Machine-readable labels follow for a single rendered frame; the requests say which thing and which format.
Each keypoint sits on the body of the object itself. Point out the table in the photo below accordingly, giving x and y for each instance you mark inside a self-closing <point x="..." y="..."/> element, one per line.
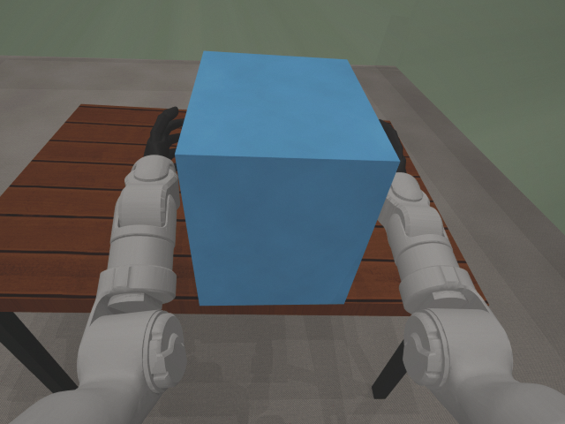
<point x="55" y="226"/>

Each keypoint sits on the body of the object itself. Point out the carton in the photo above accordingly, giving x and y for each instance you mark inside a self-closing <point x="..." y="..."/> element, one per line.
<point x="283" y="169"/>

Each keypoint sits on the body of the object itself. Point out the robot left upper arm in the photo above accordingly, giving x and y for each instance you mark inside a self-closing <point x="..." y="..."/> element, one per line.
<point x="126" y="362"/>

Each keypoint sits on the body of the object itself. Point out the left robot forearm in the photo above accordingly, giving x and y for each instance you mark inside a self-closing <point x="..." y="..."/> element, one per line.
<point x="139" y="275"/>

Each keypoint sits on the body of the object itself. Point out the right robot forearm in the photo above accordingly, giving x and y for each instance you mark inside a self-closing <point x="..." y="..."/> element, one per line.
<point x="428" y="269"/>

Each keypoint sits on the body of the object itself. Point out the robot right hand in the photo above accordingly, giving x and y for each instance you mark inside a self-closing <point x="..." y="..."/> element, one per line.
<point x="396" y="143"/>

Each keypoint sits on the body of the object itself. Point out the robot left hand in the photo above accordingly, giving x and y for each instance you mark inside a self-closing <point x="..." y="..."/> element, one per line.
<point x="160" y="141"/>

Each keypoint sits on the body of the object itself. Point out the robot right upper arm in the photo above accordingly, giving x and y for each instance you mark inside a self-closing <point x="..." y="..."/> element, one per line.
<point x="463" y="357"/>

